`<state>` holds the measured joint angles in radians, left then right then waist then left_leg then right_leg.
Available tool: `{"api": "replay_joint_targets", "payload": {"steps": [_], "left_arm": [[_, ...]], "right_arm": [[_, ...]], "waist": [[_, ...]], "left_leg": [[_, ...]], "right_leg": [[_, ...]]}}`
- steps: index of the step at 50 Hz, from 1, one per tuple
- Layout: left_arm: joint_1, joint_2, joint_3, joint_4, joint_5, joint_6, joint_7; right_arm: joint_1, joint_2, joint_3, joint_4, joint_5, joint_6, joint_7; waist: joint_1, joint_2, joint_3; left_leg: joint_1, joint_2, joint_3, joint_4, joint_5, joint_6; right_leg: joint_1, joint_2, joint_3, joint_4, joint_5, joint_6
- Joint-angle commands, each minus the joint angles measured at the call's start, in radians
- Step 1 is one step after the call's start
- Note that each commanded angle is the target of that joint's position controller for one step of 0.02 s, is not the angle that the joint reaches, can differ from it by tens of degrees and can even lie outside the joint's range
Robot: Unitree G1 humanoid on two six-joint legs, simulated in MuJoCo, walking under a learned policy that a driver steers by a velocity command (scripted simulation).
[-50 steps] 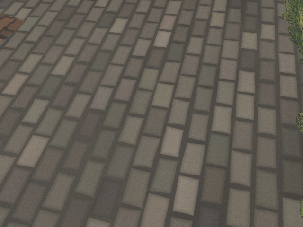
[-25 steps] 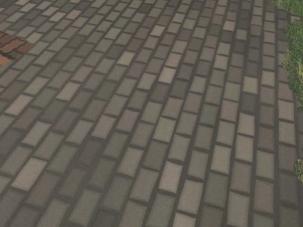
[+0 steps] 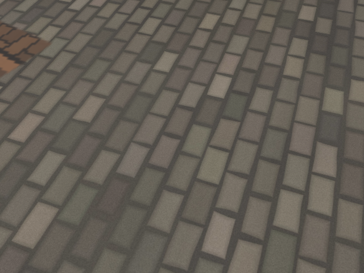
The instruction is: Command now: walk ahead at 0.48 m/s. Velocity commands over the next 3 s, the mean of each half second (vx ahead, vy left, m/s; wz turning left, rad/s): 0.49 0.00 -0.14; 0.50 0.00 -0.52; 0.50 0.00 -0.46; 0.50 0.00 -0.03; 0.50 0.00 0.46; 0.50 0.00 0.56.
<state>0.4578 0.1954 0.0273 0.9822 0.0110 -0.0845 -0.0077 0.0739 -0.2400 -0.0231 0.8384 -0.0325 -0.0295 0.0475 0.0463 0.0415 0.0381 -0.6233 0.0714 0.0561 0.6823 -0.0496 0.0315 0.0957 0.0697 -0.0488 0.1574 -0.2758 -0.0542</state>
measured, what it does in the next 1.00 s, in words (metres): walks ahead, turning right: left foot, then right foot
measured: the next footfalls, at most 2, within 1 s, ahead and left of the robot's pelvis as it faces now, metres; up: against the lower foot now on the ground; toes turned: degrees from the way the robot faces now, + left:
left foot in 0.12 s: +0.25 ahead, +0.10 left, +0.00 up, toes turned +3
right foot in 0.68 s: +0.52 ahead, -0.07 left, +0.00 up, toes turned -17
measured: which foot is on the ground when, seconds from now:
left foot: up 0.00-0.10, down 0.12-0.70, up 0.72-1.00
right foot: down 0.00-0.12, up 0.14-0.66, down 0.68-1.00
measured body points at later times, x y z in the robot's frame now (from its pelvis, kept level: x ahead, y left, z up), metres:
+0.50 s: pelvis +0.28 +0.04 +0.00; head +0.30 +0.05 +0.45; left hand +0.42 +0.27 -0.13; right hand +0.22 -0.20 -0.14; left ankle +0.21 +0.10 -0.74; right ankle +0.42 -0.12 -0.68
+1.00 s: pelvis +0.55 -0.03 +0.00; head +0.57 -0.06 +0.45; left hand +0.65 +0.23 -0.13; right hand +0.61 -0.33 -0.11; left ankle +0.74 +0.09 -0.68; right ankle +0.48 -0.06 -0.74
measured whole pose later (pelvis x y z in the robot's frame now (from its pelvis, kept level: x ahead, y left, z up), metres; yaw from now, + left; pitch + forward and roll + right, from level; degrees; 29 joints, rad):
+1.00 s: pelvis +0.55 -0.03 +0.00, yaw -23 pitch +1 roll +0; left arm 0.36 0.26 0.08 0.95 0.00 -0.05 0.00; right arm 0.08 -0.25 -0.04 0.80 -0.04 -0.03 0.01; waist 0.05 0.03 0.05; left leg -0.66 0.13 -0.05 0.86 -0.14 -0.05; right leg -0.08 0.15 0.07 0.30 -0.22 -0.14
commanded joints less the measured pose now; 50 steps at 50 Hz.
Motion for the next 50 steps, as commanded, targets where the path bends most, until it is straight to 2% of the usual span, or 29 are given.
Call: {"api": "replay_joint_targets", "payload": {"steps": [1,3,4,5,6,7,8,9,10,12,14,16,18,24,28,31,32,33,34,35,36,37,38,39,40,41,43,45,50], "left_arm": [[0.019,0.167,0.033,-0.015,0.000,-0.011,0.011],[-0.009,0.181,0.036,-0.009,0.005,-0.008,0.016],[-0.020,0.189,0.038,-0.005,0.009,-0.002,0.018],[-0.026,0.188,0.037,-0.004,0.009,0.005,0.018],[-0.009,0.156,0.026,-0.024,0.004,0.007,0.015],[0.131,0.027,0.001,-0.039,-0.029,0.009,0.003],[0.049,0.148,0.030,-0.028,-0.003,0.011,0.009],[-0.048,0.162,0.038,-0.060,-0.003,0.006,0.006],[-0.092,0.144,0.033,-0.067,-0.002,-0.001,0.002],[-0.064,0.108,0.028,-0.047,0.019,0.022,-0.007],[-0.054,0.084,0.026,-0.036,0.021,0.045,-0.016],[-0.116,0.085,0.028,-0.052,0.019,0.059,-0.023],[-0.195,0.089,0.030,-0.076,0.016,0.065,-0.028],[-0.387,0.060,0.014,-0.138,0.012,0.056,-0.037],[-0.486,0.051,0.004,-0.183,0.017,0.052,-0.041],[-0.431,0.070,0.013,-0.178,0.021,0.052,-0.035],[-0.370,0.085,0.021,-0.161,0.022,0.052,-0.032],[-0.277,0.107,0.034,-0.135,0.023,0.050,-0.029],[-0.140,0.140,0.053,-0.095,0.031,0.042,-0.024],[-0.002,0.224,0.085,-0.068,0.044,0.042,-0.010],[-0.061,0.314,0.109,-0.095,0.028,0.056,-0.004],[-0.055,0.293,0.106,-0.087,0.000,0.066,-0.003],[-0.113,0.251,0.095,-0.088,-0.003,0.065,0.004],[-0.156,0.192,0.082,-0.088,-0.001,0.061,0.005],[-0.189,0.168,0.074,-0.091,-0.004,0.052,0.010],[-0.210,0.154,0.067,-0.097,-0.007,0.044,0.013],[-0.185,0.175,0.068,-0.091,-0.014,0.024,0.011],[-0.152,0.207,0.076,-0.088,-0.013,0.017,0.009],[-0.050,0.211,0.078,-0.084,-0.009,0.026,0.006]], "right_arm": [[-0.114,-0.061,-0.008,-0.089,0.004,-0.015,-0.007],[-0.041,-0.082,-0.019,-0.067,0.003,-0.021,-0.018],[0.060,-0.100,-0.030,-0.034,0.002,-0.026,-0.026],[0.224,-0.122,-0.044,0.024,-0.004,-0.035,-0.036],[0.385,-0.190,-0.064,0.057,-0.028,-0.042,-0.048],[0.420,-0.286,-0.088,0.061,-0.037,-0.039,-0.051],[0.349,-0.230,-0.082,0.053,0.010,-0.028,-0.043],[0.236,-0.175,-0.066,0.039,0.018,-0.029,-0.044],[0.186,-0.118,-0.052,0.037,0.015,-0.038,-0.039],[0.168,-0.070,-0.037,0.059,0.017,-0.053,-0.045],[0.206,-0.072,-0.036,0.081,0.016,-0.074,-0.046],[0.234,-0.091,-0.040,0.099,0.018,-0.087,-0.047],[0.268,-0.089,-0.039,0.112,0.017,-0.089,-0.049],[0.336,-0.077,-0.027,0.141,0.020,-0.088,-0.061],[0.414,-0.079,-0.025,0.178,0.013,-0.077,-0.079],[0.397,-0.111,-0.030,0.181,0.010,-0.065,-0.093],[0.385,-0.126,-0.035,0.178,0.007,-0.058,-0.097],[0.371,-0.141,-0.040,0.170,0.005,-0.049,-0.096],[0.350,-0.151,-0.044,0.157,0.009,-0.043,-0.091],[0.327,-0.132,-0.039,0.121,0.015,-0.048,-0.083],[0.334,-0.052,-0.031,0.045,0.029,-0.060,-0.059],[0.227,-0.122,-0.041,0.023,0.015,-0.073,-0.053],[0.180,-0.106,-0.036,-0.001,0.025,-0.089,-0.048],[0.195,-0.107,-0.037,0.009,0.027,-0.094,-0.051],[0.190,-0.102,-0.039,0.006,0.010,-0.080,-0.052],[0.215,-0.087,-0.035,0.009,-0.008,-0.059,-0.049],[0.213,-0.071,-0.033,-0.005,-0.019,-0.025,-0.041],[0.148,-0.066,-0.030,-0.038,-0.017,-0.011,-0.037],[-0.058,-0.071,-0.021,-0.117,-0.006,-0.010,-0.029]], "waist": [[-0.017,-0.122,0.076],[-0.060,-0.125,0.035],[-0.103,-0.125,-0.022],[-0.170,-0.096,-0.111],[-0.216,-0.019,-0.223],[-0.140,0.231,-0.351],[-0.150,0.081,-0.303],[-0.108,0.042,-0.137],[-0.088,-0.005,-0.071],[-0.030,0.006,-0.026],[-0.017,0.008,-0.018],[-0.017,0.007,0.015],[-0.032,0.000,0.042],[-0.075,0.003,0.071],[-0.104,0.007,0.081],[-0.061,0.046,0.030],[-0.031,0.064,-0.006],[0.009,0.072,-0.059],[0.076,0.055,-0.128],[0.138,-0.040,-0.220],[0.053,-0.295,-0.272],[0.079,-0.098,-0.235],[0.048,-0.065,-0.124],[-0.003,0.014,-0.038],[-0.038,0.030,-0.009],[-0.065,0.014,-0.016],[-0.080,-0.015,-0.025],[-0.069,-0.042,-0.009],[0.013,-0.097,0.004]], "left_leg": [[0.073,-0.037,0.027,-0.093,0.020,0.033],[0.175,-0.073,0.034,-0.123,-0.046,0.070],[0.287,-0.103,0.041,-0.145,-0.080,0.090],[0.485,-0.121,0.049,-0.198,-0.067,0.115],[0.733,0.060,-0.145,-0.215,-0.194,0.160],[0.991,0.361,-0.671,-0.324,-0.315,0.305],[0.904,0.321,-0.763,-0.422,-0.398,0.291],[0.753,0.284,-0.575,-0.434,-0.382,0.257],[0.628,0.240,-0.466,-0.469,-0.260,0.233],[0.482,0.167,-0.299,-0.513,-0.119,0.175],[0.444,0.162,-0.231,-0.541,-0.033,0.173],[0.447,0.151,-0.164,-0.582,-0.044,0.160],[0.476,0.141,-0.107,-0.600,-0.017,0.141],[0.562,0.114,0.044,-0.585,0.184,0.085],[0.711,0.146,0.101,-0.515,0.397,0.080],[0.784,0.167,0.146,-0.353,0.800,0.068],[0.792,0.175,0.158,-0.253,0.918,0.067],[0.778,0.180,0.164,-0.105,0.942,0.072],[0.686,0.172,0.175,0.106,0.815,0.064],[0.459,0.136,0.183,0.420,0.448,0.042],[-0.003,-0.127,0.111,0.792,-0.475,-0.016],[-0.127,-0.076,-0.096,0.818,-0.416,0.000],[-0.151,-0.022,-0.110,0.744,-0.320,0.005],[-0.095,0.012,-0.100,0.638,-0.274,0.000],[-0.036,0.032,-0.103,0.565,-0.268,-0.015],[0.023,0.039,-0.100,0.522,-0.263,-0.034],[0.053,0.037,-0.079,0.448,-0.261,-0.062],[0.032,0.037,-0.057,0.353,-0.195,-0.084],[-0.022,0.009,-0.047,0.103,-0.001,-0.091]], "right_leg": [[-0.072,-0.283,0.092,-0.016,0.575,-0.119],[-0.020,-0.292,0.073,0.095,0.808,-0.099],[-0.008,-0.282,0.059,0.225,0.915,-0.085],[-0.060,-0.244,0.026,0.425,0.896,-0.067],[-0.250,-0.198,-0.003,0.714,0.589,-0.054],[-0.614,-0.006,-0.020,1.101,-0.189,-0.012],[-0.704,-0.024,0.115,1.176,-0.221,-0.033],[-0.739,-0.083,0.113,1.156,-0.117,-0.043],[-0.705,-0.119,0.108,1.096,-0.047,-0.044],[-0.598,-0.155,0.108,1.009,-0.008,-0.029],[-0.573,-0.154,0.105,0.984,0.001,-0.016],[-0.642,-0.164,0.104,0.943,0.066,-0.005],[-0.724,-0.168,0.105,0.888,0.147,0.004],[-0.754,-0.141,0.016,0.619,0.326,0.010],[-0.757,-0.112,-0.065,0.489,0.276,-0.025],[-0.641,-0.037,-0.122,0.455,0.136,-0.082],[-0.573,-0.004,-0.135,0.453,0.080,-0.107],[-0.471,0.023,-0.132,0.428,0.043,-0.137],[-0.283,0.030,-0.095,0.343,0.065,-0.175],[-0.039,-0.145,0.142,0.297,-0.023,-0.243],[0.218,-0.421,0.733,0.186,0.050,-0.417],[0.198,-0.405,0.717,0.136,0.085,-0.410],[0.084,-0.388,0.587,0.113,0.129,-0.370],[-0.055,-0.342,0.495,0.087,0.241,-0.319],[-0.142,-0.290,0.424,0.079,0.323,-0.284],[-0.196,-0.248,0.364,0.070,0.380,-0.268],[-0.243,-0.211,0.318,0.066,0.469,-0.262],[-0.274,-0.182,0.296,0.050,0.467,-0.247],[-0.203,-0.150,0.313,0.071,0.465,-0.185]]}}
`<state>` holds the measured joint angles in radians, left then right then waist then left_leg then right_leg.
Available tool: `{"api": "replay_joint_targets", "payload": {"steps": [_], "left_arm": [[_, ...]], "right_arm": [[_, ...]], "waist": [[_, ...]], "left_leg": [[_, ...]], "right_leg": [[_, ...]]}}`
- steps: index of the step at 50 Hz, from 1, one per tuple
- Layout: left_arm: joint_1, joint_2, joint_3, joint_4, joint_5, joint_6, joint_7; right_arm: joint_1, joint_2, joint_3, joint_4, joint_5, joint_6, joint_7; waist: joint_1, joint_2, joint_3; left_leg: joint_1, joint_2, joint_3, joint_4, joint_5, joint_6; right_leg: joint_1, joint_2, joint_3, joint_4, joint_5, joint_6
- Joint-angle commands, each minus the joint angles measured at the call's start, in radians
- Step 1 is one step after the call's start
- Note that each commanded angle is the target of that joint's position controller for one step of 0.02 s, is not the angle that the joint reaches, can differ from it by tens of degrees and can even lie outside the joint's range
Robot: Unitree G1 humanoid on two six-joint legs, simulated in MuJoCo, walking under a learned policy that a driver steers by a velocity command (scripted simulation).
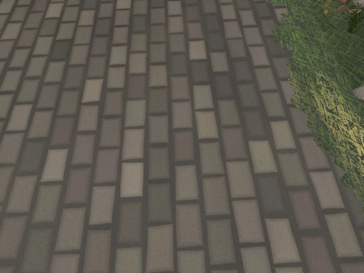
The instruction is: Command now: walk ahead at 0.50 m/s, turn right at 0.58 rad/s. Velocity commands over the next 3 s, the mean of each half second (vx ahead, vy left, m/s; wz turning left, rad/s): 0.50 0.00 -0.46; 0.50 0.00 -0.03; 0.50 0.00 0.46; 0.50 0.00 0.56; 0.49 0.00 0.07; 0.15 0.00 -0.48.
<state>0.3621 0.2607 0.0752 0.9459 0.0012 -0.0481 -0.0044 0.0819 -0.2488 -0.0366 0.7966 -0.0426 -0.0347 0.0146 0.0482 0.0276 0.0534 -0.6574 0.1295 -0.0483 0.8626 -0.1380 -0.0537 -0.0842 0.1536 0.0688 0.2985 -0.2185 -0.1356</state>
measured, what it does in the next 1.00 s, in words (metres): walks ahead: left foot, then right foot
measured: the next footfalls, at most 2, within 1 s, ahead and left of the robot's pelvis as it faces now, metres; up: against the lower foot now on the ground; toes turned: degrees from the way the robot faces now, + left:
left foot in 0.20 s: +0.30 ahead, +0.14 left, +0.00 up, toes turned -8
right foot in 0.68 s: +0.47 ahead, -0.14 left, +0.00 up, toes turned -18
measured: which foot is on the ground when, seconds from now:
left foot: up 0.00-0.18, down 0.20-0.68, up 0.70-1.00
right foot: down 0.00-0.20, up 0.22-0.66, down 0.68-1.00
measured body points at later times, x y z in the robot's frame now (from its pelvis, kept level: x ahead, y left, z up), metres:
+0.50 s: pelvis +0.27 +0.04 +0.00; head +0.29 +0.04 +0.45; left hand +0.47 +0.25 -0.12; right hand +0.21 -0.23 -0.12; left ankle +0.26 +0.14 -0.74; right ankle +0.31 -0.12 -0.69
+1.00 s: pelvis +0.50 -0.07 +0.00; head +0.52 -0.09 +0.45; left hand +0.56 +0.19 -0.13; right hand +0.55 -0.35 -0.13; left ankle +0.65 +0.05 -0.68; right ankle +0.43 -0.12 -0.74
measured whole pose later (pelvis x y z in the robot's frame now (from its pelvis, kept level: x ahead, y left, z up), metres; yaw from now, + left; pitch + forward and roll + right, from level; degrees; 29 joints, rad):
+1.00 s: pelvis +0.50 -0.07 +0.00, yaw -12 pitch +0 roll -1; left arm 0.39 0.23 0.04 0.95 0.02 -0.09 0.00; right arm 0.20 -0.26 -0.06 0.87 -0.03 -0.02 0.04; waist 0.02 0.05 0.02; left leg -0.65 0.08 -0.02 0.91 -0.10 0.02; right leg -0.01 0.07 -0.12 0.20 -0.21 -0.08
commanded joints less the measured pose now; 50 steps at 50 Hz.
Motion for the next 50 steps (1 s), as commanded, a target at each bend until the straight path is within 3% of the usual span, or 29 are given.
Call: {"api": "replay_joint_targets", "payload": {"steps": [1,5,7,8,9,10,11,12,13,14,16,19,21,26,29,31,33,34,35,36,37,38,39,41,44,50], "left_arm": [[0.066,0.148,0.030,-0.047,0.002,-0.008,0.004],[0.099,0.164,0.033,-0.055,0.016,-0.003,0.015],[0.050,0.185,0.039,-0.075,0.019,-0.005,0.022],[0.016,0.199,0.042,-0.087,0.020,-0.009,0.020],[-0.006,0.203,0.042,-0.093,0.015,-0.015,0.012],[-0.003,0.154,0.029,-0.114,0.003,-0.026,0.001],[0.099,0.037,0.005,-0.148,-0.031,-0.026,0.002],[0.117,0.116,0.010,-0.138,0.000,-0.015,0.009],[0.063,0.140,0.016,-0.124,0.018,-0.005,0.007],[0.009,0.124,0.012,-0.128,0.024,-0.003,-0.004],[-0.005,0.092,0.007,-0.134,0.038,0.010,-0.021],[-0.016,0.067,-0.002,-0.139,0.040,0.027,-0.033],[-0.089,0.063,-0.009,-0.165,0.042,0.029,-0.039],[-0.287,0.029,-0.042,-0.226,0.037,0.017,-0.057],[-0.350,0.044,-0.046,-0.245,0.034,0.011,-0.052],[-0.348,0.058,-0.043,-0.249,0.036,0.005,-0.043],[-0.213,0.070,-0.032,-0.202,0.047,-0.008,-0.031],[-0.054,0.109,-0.014,-0.146,0.060,-0.020,-0.020],[0.104,0.209,0.010,-0.129,0.080,-0.025,-0.005],[0.120,0.275,0.029,-0.117,0.045,-0.012,0.002],[0.046,0.213,0.017,-0.120,0.018,-0.006,0.002],[-0.030,0.147,-0.001,-0.131,0.017,-0.011,-0.001],[-0.079,0.104,-0.012,-0.134,0.019,-0.017,-0.005],[-0.104,0.067,-0.023,-0.122,0.014,-0.030,-0.002],[-0.052,0.091,-0.013,-0.086,0.010,-0.051,0.002],[0.006,0.076,-0.019,-0.044,0.016,-0.061,0.007]], "right_arm": [[-0.097,-0.064,-0.005,-0.088,0.007,-0.007,0.005],[-0.181,-0.082,0.001,-0.136,0.016,-0.021,0.007],[-0.111,-0.110,-0.006,-0.128,0.018,-0.030,0.004],[-0.023,-0.133,-0.015,-0.104,0.020,-0.036,-0.003],[0.115,-0.160,-0.028,-0.064,0.017,-0.047,-0.014],[0.265,-0.221,-0.044,-0.048,-0.002,-0.059,-0.030],[0.317,-0.316,-0.065,-0.058,-0.026,-0.051,-0.038],[0.263,-0.274,-0.065,-0.058,-0.007,-0.033,-0.035],[0.189,-0.175,-0.043,-0.075,0.001,-0.030,-0.031],[0.146,-0.115,-0.028,-0.070,0.006,-0.032,-0.025],[0.157,-0.089,-0.017,-0.039,0.007,-0.044,-0.023],[0.211,-0.100,-0.022,0.004,0.021,-0.075,-0.007],[0.229,-0.112,-0.026,0.021,0.025,-0.082,-0.003],[0.271,-0.123,-0.030,0.059,0.029,-0.073,0.002],[0.332,-0.150,-0.038,0.089,0.029,-0.065,0.003],[0.346,-0.165,-0.042,0.104,0.028,-0.054,0.001],[0.345,-0.162,-0.040,0.118,0.033,-0.042,-0.003],[0.353,-0.132,-0.029,0.115,0.034,-0.040,-0.004],[0.355,-0.059,-0.007,0.060,0.046,-0.043,0.000],[0.399,-0.061,-0.013,0.049,0.041,-0.040,-0.003],[0.322,-0.132,-0.034,0.054,0.023,-0.029,-0.009],[0.282,-0.113,-0.031,0.045,0.028,-0.035,-0.001],[0.276,-0.093,-0.028,0.053,0.032,-0.034,0.003],[0.312,-0.070,-0.025,0.078,0.010,-0.012,0.012],[0.262,-0.054,-0.026,0.066,0.010,0.005,0.025],[0.065,-0.036,-0.017,0.008,0.017,0.007,0.031]], "waist": [[0.026,-0.087,-0.014],[0.049,-0.100,-0.012],[-0.002,-0.113,-0.022],[-0.044,-0.115,-0.054],[-0.113,-0.073,-0.122],[-0.172,0.010,-0.246],[-0.128,0.232,-0.382],[-0.091,0.212,-0.364],[-0.078,0.070,-0.198],[-0.073,0.005,-0.108],[-0.048,0.075,-0.053],[-0.033,0.082,-0.059],[-0.038,0.076,-0.039],[-0.069,0.074,-0.002],[-0.090,0.077,0.001],[-0.081,0.077,0.002],[-0.012,0.038,-0.055],[0.044,-0.011,-0.154],[0.096,-0.180,-0.294],[0.067,-0.306,-0.319],[0.046,-0.162,-0.188],[0.012,-0.128,-0.096],[-0.020,-0.107,-0.059],[-0.066,-0.115,-0.040],[-0.073,-0.099,-0.023],[-0.037,-0.084,0.034]], "left_leg": [[0.006,-0.058,0.055,-0.112,0.105,-0.002],[0.030,-0.095,0.042,-0.236,0.090,0.021],[0.171,-0.115,0.028,-0.318,0.037,0.046],[0.308,-0.142,0.036,-0.342,-0.007,0.063],[0.493,-0.148,0.042,-0.404,0.008,0.087],[0.725,0.008,-0.106,-0.439,-0.122,0.130],[0.993,0.308,-0.534,-0.506,-0.214,0.230],[0.920,0.332,-0.737,-0.582,-0.349,0.279],[0.769,0.280,-0.589,-0.603,-0.392,0.263],[0.652,0.217,-0.433,-0.618,-0.288,0.244],[0.539,0.132,-0.242,-0.650,-0.080,0.211],[0.525,0.116,-0.143,-0.670,0.123,0.229],[0.534,0.120,-0.099,-0.705,0.124,0.244],[0.495,0.070,0.030,-0.738,0.140,0.224],[0.541,0.098,0.027,-0.706,0.199,0.215],[0.587,0.122,0.021,-0.660,0.265,0.209],[0.589,0.088,0.072,-0.463,0.455,0.184],[0.508,0.039,0.113,-0.266,0.420,0.162],[0.265,-0.040,0.172,0.068,0.074,0.119],[0.031,-0.169,0.121,0.288,-0.416,0.109],[-0.045,-0.100,0.032,0.351,-0.356,0.123],[-0.040,-0.066,0.023,0.322,-0.265,0.128],[0.010,-0.040,0.025,0.267,-0.207,0.125],[0.094,-0.022,0.035,0.217,-0.152,0.102],[0.055,-0.027,0.037,0.193,-0.088,0.080],[-0.017,-0.055,0.035,-0.026,0.119,0.076]], "right_leg": [[0.006,-0.238,0.206,-0.059,0.419,-0.099],[0.095,-0.269,0.263,0.006,0.477,-0.086],[0.066,-0.279,0.286,0.056,0.513,-0.052],[0.029,-0.266,0.284,0.126,0.599,-0.031],[-0.013,-0.217,0.252,0.285,0.629,-0.008],[-0.128,-0.148,0.195,0.532,0.450,0.017],[-0.426,0.002,0.071,0.832,-0.238,0.054],[-0.544,-0.051,0.053,0.958,-0.321,0.044],[-0.560,-0.110,0.054,0.979,-0.220,0.045],[-0.539,-0.141,0.042,0.933,-0.147,0.051],[-0.481,-0.172,0.034,0.860,-0.113,0.066],[-0.473,-0.162,0.032,0.809,-0.087,0.079],[-0.527,-0.175,0.027,0.737,-0.033,0.092],[-0.451,-0.205,-0.084,0.420,0.119,0.115],[-0.394,-0.196,-0.126,0.323,0.103,0.098],[-0.358,-0.182,-0.139,0.277,0.052,0.073],[-0.161,-0.137,-0.158,0.167,0.049,0.039],[0.055,-0.164,-0.112,0.152,0.029,0.011],[0.318,-0.447,0.233,0.096,-0.120,-0.065],[0.373,-0.593,0.588,-0.044,-0.121,-0.153],[0.280,-0.536,0.475,-0.032,-0.128,-0.137],[0.163,-0.484,0.348,-0.050,-0.053,-0.111],[0.075,-0.431,0.251,-0.084,0.025,-0.077],[-0.019,-0.368,0.138,-0.131,0.127,-0.045],[-0.018,-0.372,0.059,-0.168,0.250,-0.069],[0.016,-0.352,-0.104,-0.199,0.318,-0.034]]}}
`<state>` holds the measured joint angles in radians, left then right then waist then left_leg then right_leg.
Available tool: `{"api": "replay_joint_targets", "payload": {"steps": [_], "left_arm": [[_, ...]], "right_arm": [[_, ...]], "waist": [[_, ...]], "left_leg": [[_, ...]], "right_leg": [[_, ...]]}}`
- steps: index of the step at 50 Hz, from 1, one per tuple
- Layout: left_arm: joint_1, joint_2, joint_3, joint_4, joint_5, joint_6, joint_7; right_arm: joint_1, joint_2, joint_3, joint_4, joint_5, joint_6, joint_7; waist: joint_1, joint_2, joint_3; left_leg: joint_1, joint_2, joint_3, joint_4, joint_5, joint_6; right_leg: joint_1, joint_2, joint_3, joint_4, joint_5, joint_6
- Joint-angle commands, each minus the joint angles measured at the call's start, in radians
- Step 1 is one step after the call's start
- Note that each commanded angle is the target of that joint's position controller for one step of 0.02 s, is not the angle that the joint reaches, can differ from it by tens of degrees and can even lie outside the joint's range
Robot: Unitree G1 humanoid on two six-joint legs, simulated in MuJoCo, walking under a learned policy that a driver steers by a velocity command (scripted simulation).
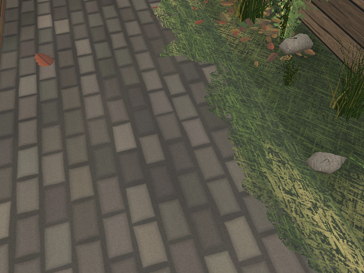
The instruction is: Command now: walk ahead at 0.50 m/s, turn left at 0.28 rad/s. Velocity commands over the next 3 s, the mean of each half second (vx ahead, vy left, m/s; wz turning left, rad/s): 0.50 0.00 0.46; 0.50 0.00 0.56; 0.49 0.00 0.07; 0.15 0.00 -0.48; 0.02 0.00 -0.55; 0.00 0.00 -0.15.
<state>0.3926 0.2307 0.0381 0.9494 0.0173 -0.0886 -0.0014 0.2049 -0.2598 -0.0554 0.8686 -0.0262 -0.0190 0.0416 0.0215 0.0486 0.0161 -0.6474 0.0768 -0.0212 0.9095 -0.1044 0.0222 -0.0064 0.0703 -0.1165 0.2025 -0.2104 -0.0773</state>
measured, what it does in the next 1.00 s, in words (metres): walks ahead, turning left: left foot, then right foot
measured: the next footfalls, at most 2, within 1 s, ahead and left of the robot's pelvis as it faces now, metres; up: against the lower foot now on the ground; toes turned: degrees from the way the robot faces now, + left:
left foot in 0.22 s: +0.28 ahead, +0.11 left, +0.00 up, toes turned +11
right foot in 0.74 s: +0.62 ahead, +0.03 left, +0.00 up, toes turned +27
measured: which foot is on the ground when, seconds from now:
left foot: up 0.00-0.20, down 0.22-0.74, up 0.76-1.00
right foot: down 0.00-0.24, up 0.26-0.72, down 0.74-1.00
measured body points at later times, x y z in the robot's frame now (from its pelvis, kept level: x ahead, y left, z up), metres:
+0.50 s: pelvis +0.27 +0.06 +0.00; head +0.30 +0.08 +0.45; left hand +0.35 +0.34 -0.12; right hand +0.36 -0.20 -0.13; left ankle +0.24 +0.10 -0.75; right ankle +0.42 -0.09 -0.68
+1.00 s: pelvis +0.54 +0.10 +0.00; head +0.57 +0.10 +0.45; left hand +0.44 +0.36 -0.11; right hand +0.80 -0.06 -0.12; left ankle +0.50 +0.23 -0.67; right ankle +0.58 +0.01 -0.75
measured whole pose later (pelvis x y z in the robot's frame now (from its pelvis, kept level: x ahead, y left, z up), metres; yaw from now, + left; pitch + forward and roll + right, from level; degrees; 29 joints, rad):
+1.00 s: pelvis +0.54 +0.10 +0.00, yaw +34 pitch +1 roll -1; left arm 0.32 0.25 0.04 0.83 0.02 -0.09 0.00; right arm 0.21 -0.31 -0.07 0.76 -0.04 0.00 0.05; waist 0.02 0.06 0.03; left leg -0.60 0.02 -0.05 1.07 -0.24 0.04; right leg -0.13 0.01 -0.13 0.32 -0.20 -0.03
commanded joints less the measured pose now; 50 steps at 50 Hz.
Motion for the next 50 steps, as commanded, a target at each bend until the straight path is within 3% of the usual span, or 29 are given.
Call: {"api": "replay_joint_targets", "payload": {"steps": [1,6,8,9,10,11,12,13,14,15,16,17,19,21,26,31,34,35,36,37,38,39,40,41,42,44,47,50], "left_arm": [[-0.017,0.107,0.017,-0.042,0.000,-0.022,0.006],[0.044,0.130,0.019,0.002,0.005,-0.014,0.024],[0.031,0.155,0.023,0.006,0.009,-0.007,0.031],[0.025,0.170,0.027,0.006,0.012,0.001,0.034],[0.021,0.182,0.030,0.003,0.014,0.012,0.035],[0.005,0.186,0.030,-0.014,0.009,0.016,0.034],[0.042,0.102,0.011,-0.077,-0.017,0.006,0.018],[-0.018,0.132,0.021,-0.110,-0.006,-0.004,0.008],[-0.117,0.134,0.021,-0.138,0.003,-0.012,0.002],[-0.131,0.125,0.015,-0.146,-0.003,-0.023,-0.001],[-0.127,0.119,0.016,-0.140,0.002,-0.020,0.000],[-0.110,0.114,0.016,-0.142,0.019,-0.002,0.001],[-0.088,0.095,0.012,-0.142,0.035,0.035,-0.005],[-0.130,0.088,0.011,-0.165,0.034,0.051,-0.010],[-0.335,0.090,0.007,-0.240,0.025,0.052,-0.016],[-0.466,0.099,-0.003,-0.297,0.013,0.037,-0.023],[-0.404,0.132,0.004,-0.298,0.008,0.024,-0.018],[-0.326,0.152,0.012,-0.277,0.006,0.018,-0.012],[-0.201,0.174,0.024,-0.241,0.009,0.008,-0.001],[-0.061,0.233,0.040,-0.224,0.026,-0.004,0.015],[0.013,0.318,0.057,-0.235,0.050,0.002,0.028],[-0.037,0.319,0.065,-0.229,0.032,0.019,0.024],[-0.113,0.209,0.043,-0.253,0.025,0.026,0.018],[-0.156,0.142,0.026,-0.253,0.018,0.025,0.014],[-0.173,0.122,0.019,-0.247,0.021,0.023,0.014],[-0.140,0.124,0.018,-0.217,0.013,0.006,0.014],[-0.096,0.134,0.026,-0.190,0.001,-0.019,0.001],[-0.061,0.134,0.027,-0.160,0.004,-0.022,-0.005]], "right_arm": [[-0.090,-0.020,0.006,-0.075,0.000,-0.010,0.006],[-0.195,-0.022,0.014,-0.131,-0.007,-0.015,0.014],[-0.146,-0.037,0.007,-0.125,-0.009,-0.015,0.009],[-0.079,-0.051,-0.001,-0.109,-0.011,-0.016,0.004],[0.033,-0.073,-0.014,-0.077,-0.014,-0.021,0.000],[0.193,-0.120,-0.037,-0.031,-0.026,-0.027,-0.009],[0.282,-0.252,-0.079,-0.030,-0.033,-0.022,-0.025],[0.247,-0.264,-0.080,-0.036,0.005,-0.012,-0.023],[0.195,-0.248,-0.078,-0.030,0.022,-0.006,-0.027],[0.140,-0.188,-0.063,-0.034,0.022,-0.005,-0.032],[0.099,-0.147,-0.052,-0.037,0.021,-0.007,-0.034],[0.069,-0.123,-0.043,-0.038,0.028,-0.011,-0.038],[0.069,-0.121,-0.040,-0.043,0.029,-0.029,-0.035],[0.095,-0.149,-0.047,-0.039,0.028,-0.040,-0.034],[0.191,-0.159,-0.053,-0.032,0.027,-0.035,-0.035],[0.258,-0.171,-0.056,-0.033,0.014,-0.029,-0.045],[0.208,-0.195,-0.062,-0.057,0.007,-0.030,-0.056],[0.175,-0.206,-0.064,-0.069,0.006,-0.033,-0.054],[0.154,-0.208,-0.063,-0.073,0.011,-0.039,-0.048],[0.158,-0.163,-0.050,-0.087,0.022,-0.048,-0.037],[0.218,-0.059,-0.026,-0.124,0.051,-0.051,-0.036],[0.276,-0.115,-0.030,-0.130,0.028,-0.041,-0.040],[0.241,-0.151,-0.036,-0.099,0.009,-0.026,-0.044],[0.176,-0.141,-0.033,-0.100,0.004,-0.022,-0.032],[0.157,-0.121,-0.031,-0.105,0.002,-0.017,-0.023],[0.150,-0.106,-0.028,-0.110,-0.013,0.006,-0.005],[0.080,-0.089,-0.021,-0.143,-0.012,0.019,0.011],[-0.007,-0.069,-0.010,-0.172,-0.012,0.015,0.017]], "waist": [[-0.002,-0.106,0.078],[0.020,-0.102,0.096],[-0.009,-0.127,0.050],[-0.039,-0.138,0.004],[-0.084,-0.136,-0.062],[-0.160,-0.098,-0.147],[-0.158,0.110,-0.280],[-0.133,0.110,-0.337],[-0.124,0.017,-0.196],[-0.089,-0.038,-0.085],[-0.047,-0.075,-0.013],[-0.011,-0.067,0.010],[0.012,-0.039,-0.012],[0.009,-0.027,-0.006],[-0.068,0.006,0.028],[-0.118,0.018,0.022],[-0.068,0.036,0.010],[-0.029,0.039,-0.014],[0.034,0.002,-0.072],[0.093,-0.088,-0.187],[0.080,-0.269,-0.301],[0.015,-0.351,-0.320],[0.000,-0.169,-0.172],[0.002,-0.082,-0.072],[-0.013,-0.102,-0.031],[-0.025,-0.154,-0.006],[-0.024,-0.147,-0.009],[-0.015,-0.138,0.012]], "left_leg": [[-0.014,-0.006,0.027,-0.121,0.111,0.005],[0.024,-0.039,0.116,-0.285,0.056,0.068],[0.113,-0.097,0.163,-0.304,-0.040,0.110],[0.189,-0.135,0.181,-0.310,-0.096,0.135],[0.318,-0.169,0.182,-0.350,-0.114,0.161],[0.560,-0.135,0.096,-0.408,-0.101,0.208],[0.904,0.160,-0.351,-0.421,-0.129,0.353],[0.978,0.282,-0.743,-0.588,-0.036,0.426],[0.880,0.243,-0.581,-0.604,-0.054,0.388],[0.731,0.215,-0.469,-0.631,-0.008,0.344],[0.607,0.161,-0.385,-0.654,0.070,0.299],[0.517,0.116,-0.319,-0.674,0.125,0.274],[0.454,0.068,-0.259,-0.688,0.205,0.271],[0.430,0.042,-0.233,-0.706,0.208,0.268],[0.507,0.015,-0.258,-0.709,0.165,0.223],[0.623,0.034,-0.307,-0.628,0.283,0.209],[0.605,0.052,-0.351,-0.559,0.339,0.166],[0.569,0.041,-0.355,-0.500,0.406,0.145],[0.531,-0.006,-0.329,-0.359,0.446,0.122],[0.435,-0.078,-0.262,-0.120,0.318,0.094],[0.164,-0.209,-0.135,0.166,-0.238,0.060],[0.027,-0.196,-0.097,0.308,-0.441,0.065],[-0.003,-0.120,-0.103,0.359,-0.354,0.067],[0.013,-0.089,-0.088,0.323,-0.279,0.058],[0.040,-0.061,-0.077,0.280,-0.244,0.049],[0.070,-0.039,-0.057,0.255,-0.215,0.033],[0.016,-0.029,-0.053,0.226,-0.156,0.020],[-0.034,-0.034,-0.054,0.108,-0.071,0.007]], "right_leg": [[-0.054,-0.270,0.060,-0.105,0.327,-0.087],[0.090,-0.308,-0.014,-0.023,0.555,-0.062],[0.143,-0.315,-0.050,0.115,0.878,-0.046],[0.156,-0.316,-0.066,0.238,1.007,-0.041],[0.130,-0.310,-0.080,0.414,1.014,-0.034],[-0.025,-0.288,-0.093,0.659,0.830,-0.010],[-0.413,-0.162,-0.110,1.071,0.281,0.044],[-0.637,-0.009,0.078,1.259,-0.311,0.059],[-0.732,-0.090,0.171,1.252,-0.218,0.048],[-0.716,-0.134,0.161,1.159,-0.134,0.047],[-0.662,-0.161,0.157,1.069,-0.113,0.052],[-0.598,-0.176,0.157,1.009,-0.107,0.069],[-0.533,-0.178,0.143,0.948,-0.100,0.095],[-0.554,-0.179,0.125,0.866,-0.047,0.117],[-0.649,-0.165,0.122,0.614,0.142,0.144],[-0.643,-0.114,0.126,0.450,0.174,0.129],[-0.479,-0.086,0.147,0.344,0.103,0.096],[-0.354,-0.062,0.138,0.319,0.059,0.080],[-0.182,-0.049,0.128,0.257,0.066,0.058],[0.037,-0.187,0.259,0.215,-0.042,0.014],[0.284,-0.461,0.634,0.141,-0.210,-0.055],[0.250,-0.533,0.919,0.065,-0.279,-0.130],[0.121,-0.493,0.782,0.063,-0.338,-0.119],[0.001,-0.430,0.612,0.045,-0.250,-0.099],[-0.066,-0.381,0.486,0.021,-0.133,-0.070],[-0.123,-0.333,0.336,-0.002,0.053,-0.055],[-0.103,-0.340,0.240,-0.026,0.222,-0.080],[-0.084,-0.321,0.155,-0.053,0.268,-0.089]]}}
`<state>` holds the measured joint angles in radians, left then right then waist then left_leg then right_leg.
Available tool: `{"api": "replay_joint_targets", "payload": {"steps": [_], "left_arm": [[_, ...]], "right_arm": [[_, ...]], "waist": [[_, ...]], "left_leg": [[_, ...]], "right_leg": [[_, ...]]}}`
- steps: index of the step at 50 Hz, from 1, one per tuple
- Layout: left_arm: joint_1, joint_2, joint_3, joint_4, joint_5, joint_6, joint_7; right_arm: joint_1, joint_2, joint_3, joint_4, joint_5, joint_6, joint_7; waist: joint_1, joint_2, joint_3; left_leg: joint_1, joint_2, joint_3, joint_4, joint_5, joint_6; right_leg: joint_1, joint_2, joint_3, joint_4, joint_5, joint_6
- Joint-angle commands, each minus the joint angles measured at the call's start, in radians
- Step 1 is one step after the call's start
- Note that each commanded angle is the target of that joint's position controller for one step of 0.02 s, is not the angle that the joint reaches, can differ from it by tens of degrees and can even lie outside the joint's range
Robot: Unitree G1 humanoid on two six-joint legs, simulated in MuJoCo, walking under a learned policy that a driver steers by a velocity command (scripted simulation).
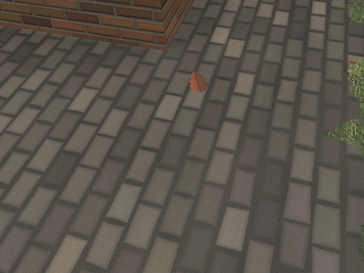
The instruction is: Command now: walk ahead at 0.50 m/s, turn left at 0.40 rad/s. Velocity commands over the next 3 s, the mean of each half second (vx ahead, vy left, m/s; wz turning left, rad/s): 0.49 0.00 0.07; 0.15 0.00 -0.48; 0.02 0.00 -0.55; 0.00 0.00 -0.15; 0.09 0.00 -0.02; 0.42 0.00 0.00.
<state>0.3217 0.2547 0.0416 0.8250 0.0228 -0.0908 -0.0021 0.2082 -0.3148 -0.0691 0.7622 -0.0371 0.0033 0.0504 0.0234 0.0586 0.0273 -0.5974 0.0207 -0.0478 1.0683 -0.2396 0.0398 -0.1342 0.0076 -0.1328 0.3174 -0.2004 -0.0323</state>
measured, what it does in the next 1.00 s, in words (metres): walks ahead, turning right: left foot, then right foot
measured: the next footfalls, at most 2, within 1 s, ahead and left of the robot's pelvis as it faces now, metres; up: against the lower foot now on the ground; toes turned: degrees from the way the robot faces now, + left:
left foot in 0.24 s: +0.27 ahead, +0.13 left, +0.00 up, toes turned +7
right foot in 0.72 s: +0.50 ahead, -0.04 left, +0.00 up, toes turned -11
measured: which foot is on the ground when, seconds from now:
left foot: up 0.00-0.22, down 0.24-0.74, up 0.76-1.00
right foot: down 0.00-0.26, up 0.28-0.70, down 0.72-1.00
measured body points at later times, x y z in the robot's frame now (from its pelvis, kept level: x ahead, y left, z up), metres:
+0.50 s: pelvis +0.26 +0.06 +0.00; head +0.27 +0.07 +0.45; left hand +0.32 +0.32 -0.14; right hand +0.30 -0.21 -0.12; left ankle +0.23 +0.12 -0.75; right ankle +0.31 -0.10 -0.67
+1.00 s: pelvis +0.39 +0.03 -0.01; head +0.43 +0.01 +0.44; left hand +0.56 +0.28 -0.13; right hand +0.44 -0.25 -0.14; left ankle +0.46 +0.19 -0.68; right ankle +0.46 -0.03 -0.75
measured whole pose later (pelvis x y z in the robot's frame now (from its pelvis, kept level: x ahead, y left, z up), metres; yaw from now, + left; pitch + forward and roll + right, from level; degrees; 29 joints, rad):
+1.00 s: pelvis +0.39 +0.03 -0.01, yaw -17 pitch +1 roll +1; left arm 0.22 0.27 0.07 0.80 0.01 0.03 0.00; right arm 0.15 -0.25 -0.04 0.79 -0.03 0.04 -0.03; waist 0.03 0.02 0.08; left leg -0.54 0.04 -0.07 1.02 -0.38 -0.05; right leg -0.36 0.13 0.04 0.43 -0.08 -0.12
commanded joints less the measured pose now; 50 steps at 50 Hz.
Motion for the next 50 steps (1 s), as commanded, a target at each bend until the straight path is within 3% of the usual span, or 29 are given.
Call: {"api": "replay_joint_targets", "payload": {"steps": [1,4,8,10,11,12,13,14,15,16,17,18,19,21,23,25,29,31,34,35,36,37,38,39,41,42,43,46,50], "left_arm": [[0.015,0.108,0.023,-0.027,-0.001,-0.020,-0.007],[0.034,0.119,0.025,-0.005,-0.006,-0.017,-0.011],[0.111,0.153,0.032,0.047,-0.007,0.002,-0.006],[0.118,0.171,0.034,0.067,-0.008,0.015,-0.002],[0.116,0.170,0.031,0.075,-0.013,0.022,-0.001],[0.120,0.145,0.021,0.068,-0.015,0.023,0.000],[0.130,0.065,-0.003,0.008,-0.033,0.019,-0.009],[0.149,0.084,0.009,0.002,-0.024,0.023,-0.008],[0.071,0.135,0.027,0.001,-0.013,0.032,-0.003],[0.040,0.102,0.018,-0.003,-0.022,0.026,-0.008],[0.049,0.085,0.017,0.013,-0.024,0.029,-0.011],[0.066,0.079,0.019,0.026,-0.009,0.043,-0.014],[0.097,0.067,0.018,0.047,0.003,0.057,-0.020],[0.082,0.056,0.023,0.047,0.004,0.071,-0.032],[0.029,0.043,0.025,0.033,0.003,0.077,-0.034],[-0.020,0.033,0.023,0.012,0.007,0.077,-0.033],[-0.147,-0.001,0.002,-0.034,0.005,0.075,-0.044],[-0.157,0.008,0.002,-0.047,0.012,0.075,-0.046],[-0.075,0.049,0.018,-0.041,0.023,0.070,-0.041],[-0.007,0.066,0.028,-0.025,0.025,0.062,-0.036],[0.081,0.095,0.040,-0.005,0.033,0.048,-0.025],[0.112,0.209,0.067,-0.013,0.027,0.039,-0.011],[0.102,0.291,0.093,-0.026,-0.013,0.058,-0.006],[0.058,0.252,0.092,-0.051,-0.047,0.078,-0.005],[-0.069,0.131,0.056,-0.067,-0.029,0.103,0.007],[-0.090,0.110,0.050,-0.068,-0.029,0.108,0.011],[-0.102,0.105,0.049,-0.070,-0.022,0.108,0.011],[-0.097,0.148,0.062,-0.075,-0.011,0.098,0.001],[-0.086,0.167,0.072,-0.084,-0.007,0.113,0.002]], "right_arm": [[-0.039,-0.006,0.009,-0.072,0.000,-0.010,0.010],[-0.145,0.017,0.028,-0.099,0.000,-0.018,0.018],[-0.215,0.002,0.034,-0.122,-0.006,-0.026,0.013],[-0.162,-0.011,0.029,-0.104,-0.013,-0.035,0.002],[-0.045,-0.019,0.021,-0.063,-0.020,-0.046,-0.006],[0.118,-0.059,0.004,-0.004,-0.032,-0.057,-0.018],[0.264,-0.163,-0.023,0.013,-0.048,-0.061,-0.035],[0.273,-0.212,-0.038,0.022,-0.004,-0.049,-0.044],[0.199,-0.175,-0.031,0.016,0.015,-0.047,-0.049],[0.133,-0.108,-0.012,0.016,0.014,-0.054,-0.050],[0.084,-0.054,0.003,0.018,0.012,-0.062,-0.048],[0.056,-0.023,0.013,0.025,0.017,-0.071,-0.049],[0.046,-0.010,0.017,0.028,0.016,-0.080,-0.050],[0.071,-0.018,0.014,0.048,0.019,-0.099,-0.051],[0.086,-0.024,0.013,0.064,0.021,-0.110,-0.055],[0.088,-0.020,0.015,0.074,0.024,-0.109,-0.061],[0.104,-0.028,0.016,0.092,0.029,-0.097,-0.074],[0.129,-0.043,0.011,0.108,0.029,-0.087,-0.082],[0.112,-0.077,-0.004,0.108,0.030,-0.069,-0.097],[0.101,-0.084,-0.008,0.103,0.030,-0.060,-0.098],[0.092,-0.092,-0.012,0.096,0.035,-0.054,-0.094],[0.137,-0.035,0.002,0.060,0.028,-0.052,-0.089],[0.208,0.001,0.009,0.026,0.041,-0.036,-0.082],[0.179,-0.027,0.010,0.046,0.010,-0.021,-0.081],[0.061,-0.028,0.006,0.027,0.013,-0.017,-0.081],[0.048,-0.034,0.004,0.016,0.003,-0.007,-0.083],[0.073,-0.026,0.005,0.025,-0.005,0.009,-0.082],[0.092,-0.004,0.009,0.024,0.005,0.030,-0.081],[0.009,-0.018,0.005,-0.008,0.008,0.041,-0.086]], "waist": [[-0.014,-0.148,0.009],[0.007,-0.154,0.030],[0.021,-0.158,0.044],[-0.012,-0.161,0.010],[-0.070,-0.137,-0.053],[-0.129,-0.099,-0.158],[-0.172,0.084,-0.308],[-0.146,0.183,-0.368],[-0.132,0.050,-0.226],[-0.097,0.017,-0.111],[-0.057,-0.004,-0.050],[-0.027,0.021,-0.016],[-0.012,0.037,-0.014],[0.000,0.023,-0.005],[0.006,0.002,0.031],[0.011,0.005,0.038],[-0.028,0.035,0.033],[-0.036,0.038,0.014],[-0.002,0.047,-0.034],[0.025,0.027,-0.073],[0.079,-0.036,-0.125],[0.059,-0.198,-0.211],[0.011,-0.323,-0.359],[0.028,-0.134,-0.349],[-0.010,-0.045,-0.085],[-0.027,-0.066,-0.046],[-0.040,-0.088,-0.057],[-0.046,-0.100,-0.110],[-0.008,-0.153,-0.100]], "left_leg": [[-0.074,0.019,-0.017,-0.117,0.100,-0.013],[0.013,0.013,0.052,-0.326,0.178,-0.010],[0.079,0.002,0.111,-0.462,0.102,0.031],[0.181,-0.038,0.139,-0.520,0.028,0.067],[0.335,-0.068,0.153,-0.593,0.060,0.090],[0.575,-0.036,0.105,-0.599,0.063,0.117],[0.885,0.256,-0.270,-0.632,-0.058,0.203],[0.935,0.412,-0.617,-0.769,0.023,0.275],[0.836,0.369,-0.462,-0.758,0.083,0.251],[0.692,0.323,-0.323,-0.783,0.140,0.220],[0.585,0.274,-0.224,-0.828,0.164,0.170],[0.511,0.238,-0.155,-0.862,0.183,0.136],[0.472,0.220,-0.108,-0.888,0.197,0.123],[0.465,0.212,-0.051,-0.925,0.252,0.126],[0.468,0.214,0.031,-0.919,0.484,0.127],[0.474,0.200,0.118,-0.882,0.680,0.121],[0.486,0.168,0.226,-0.825,0.740,0.100],[0.549,0.188,0.233,-0.762,0.792,0.093],[0.605,0.214,0.234,-0.566,0.949,0.077],[0.604,0.204,0.238,-0.427,0.913,0.066],[0.547,0.161,0.257,-0.210,0.732,0.028],[0.325,0.067,0.268,0.094,0.121,-0.016],[0.082,-0.122,0.129,0.359,-0.431,-0.052],[0.047,-0.033,0.004,0.370,-0.371,-0.054],[0.016,0.020,0.008,0.235,-0.246,-0.061],[0.044,0.035,0.005,0.157,-0.206,-0.067],[0.095,0.027,0.014,0.126,-0.176,-0.072],[0.129,0.007,0.017,0.046,-0.148,-0.083],[0.083,0.004,-0.001,-0.081,-0.125,-0.096]], "right_leg": [[0.041,-0.244,0.141,-0.174,0.265,-0.130],[0.018,-0.224,0.067,-0.181,0.283,-0.115],[0.108,-0.270,0.067,-0.137,0.385,-0.110],[0.158,-0.273,0.048,-0.016,0.622,-0.101],[0.145,-0.247,0.013,0.136,0.719,-0.085],[0.034,-0.208,-0.015,0.335,0.618,-0.064],[-0.270,-0.118,-0.051,0.682,0.209,-0.021],[-0.468,0.015,0.053,0.917,-0.333,-0.011],[-0.547,-0.036,0.165,0.967,-0.283,-0.027],[-0.536,-0.068,0.179,0.924,-0.210,-0.034],[-0.488,-0.095,0.178,0.847,-0.162,-0.035],[-0.442,-0.106,0.180,0.803,-0.135,-0.027],[-0.400,-0.104,0.177,0.795,-0.105,-0.019],[-0.416,-0.095,0.175,0.794,-0.050,-0.011],[-0.465,-0.092,0.168,0.761,0.008,0.004],[-0.479,-0.084,0.140,0.685,0.067,0.017],[-0.385,-0.050,0.052,0.413,0.205,0.004],[-0.358,-0.027,0.027,0.351,0.189,-0.016],[-0.266,0.027,0.008,0.296,0.057,-0.071],[-0.196,0.051,0.011,0.239,0.061,-0.093],[-0.068,0.040,0.052,0.116,0.243,-0.125],[0.144,-0.201,0.325,0.186,0.776,-0.192],[0.327,-0.409,0.699,0.153,1.093,-0.414],[0.258,-0.384,0.627,0.103,0.831,-0.407],[-0.012,-0.269,0.498,0.003,0.464,-0.312],[-0.082,-0.218,0.455,-0.018,0.408,-0.271],[-0.125,-0.183,0.421,-0.027,0.384,-0.248],[-0.139,-0.148,0.410,-0.026,0.343,-0.224],[-0.125,-0.127,0.486,-0.065,0.006,-0.197]]}}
